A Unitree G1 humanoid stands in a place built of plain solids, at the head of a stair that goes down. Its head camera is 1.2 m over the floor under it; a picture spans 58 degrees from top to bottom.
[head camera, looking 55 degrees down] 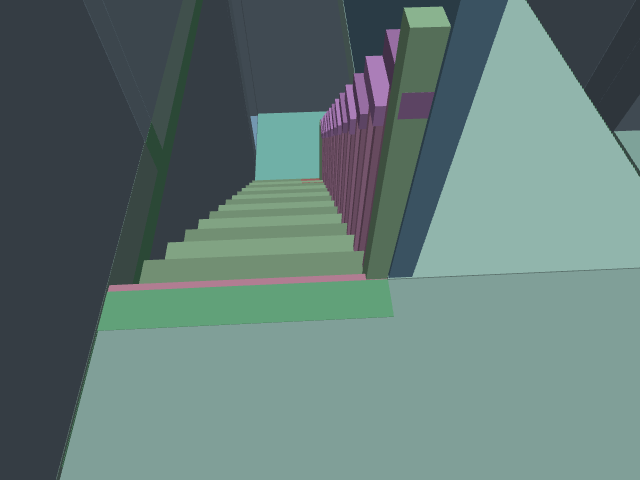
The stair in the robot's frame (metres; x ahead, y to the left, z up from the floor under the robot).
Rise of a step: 0.20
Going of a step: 0.22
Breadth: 0.88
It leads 3 degrees to the left of straight ahead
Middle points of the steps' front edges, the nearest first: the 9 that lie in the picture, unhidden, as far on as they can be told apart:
0.69 0.23 0.00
0.91 0.24 -0.20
1.13 0.25 -0.40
1.36 0.26 -0.61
1.58 0.27 -0.81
1.80 0.28 -1.01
2.03 0.29 -1.22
2.25 0.31 -1.42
2.47 0.32 -1.63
